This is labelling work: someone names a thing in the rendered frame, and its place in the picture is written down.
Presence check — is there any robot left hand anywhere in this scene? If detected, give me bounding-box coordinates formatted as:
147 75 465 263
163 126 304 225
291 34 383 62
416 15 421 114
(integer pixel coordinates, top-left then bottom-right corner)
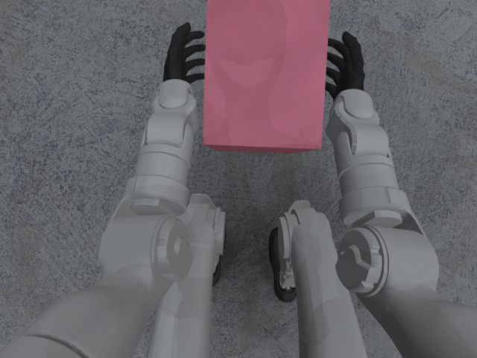
163 22 206 84

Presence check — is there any right robot upper arm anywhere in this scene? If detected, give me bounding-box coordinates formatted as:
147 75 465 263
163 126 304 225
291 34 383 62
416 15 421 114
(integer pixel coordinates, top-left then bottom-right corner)
335 224 477 358

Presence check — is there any right robot foot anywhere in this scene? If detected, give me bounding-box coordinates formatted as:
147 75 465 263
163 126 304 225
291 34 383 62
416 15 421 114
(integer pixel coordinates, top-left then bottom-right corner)
269 227 297 302

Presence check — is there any robot right hand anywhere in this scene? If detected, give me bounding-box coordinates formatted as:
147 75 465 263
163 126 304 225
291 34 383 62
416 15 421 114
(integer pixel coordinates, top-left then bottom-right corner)
325 31 365 102

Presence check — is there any robot left forearm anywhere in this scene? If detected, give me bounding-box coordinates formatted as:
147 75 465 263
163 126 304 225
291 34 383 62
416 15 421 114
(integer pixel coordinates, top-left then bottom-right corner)
98 79 199 267

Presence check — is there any robot right forearm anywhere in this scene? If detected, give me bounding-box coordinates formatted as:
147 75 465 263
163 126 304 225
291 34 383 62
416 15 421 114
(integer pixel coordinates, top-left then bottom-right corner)
326 89 439 264

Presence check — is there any carton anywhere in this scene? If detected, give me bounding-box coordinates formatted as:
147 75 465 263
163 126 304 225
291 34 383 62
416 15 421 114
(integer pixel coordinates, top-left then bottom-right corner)
202 0 330 154

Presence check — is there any robot left thigh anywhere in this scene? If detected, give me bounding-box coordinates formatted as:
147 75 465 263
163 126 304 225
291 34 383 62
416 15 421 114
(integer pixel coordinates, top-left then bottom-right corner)
146 202 226 358

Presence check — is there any left robot upper arm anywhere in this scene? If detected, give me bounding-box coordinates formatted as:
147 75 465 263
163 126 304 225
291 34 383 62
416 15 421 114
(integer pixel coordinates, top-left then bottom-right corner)
0 214 193 358

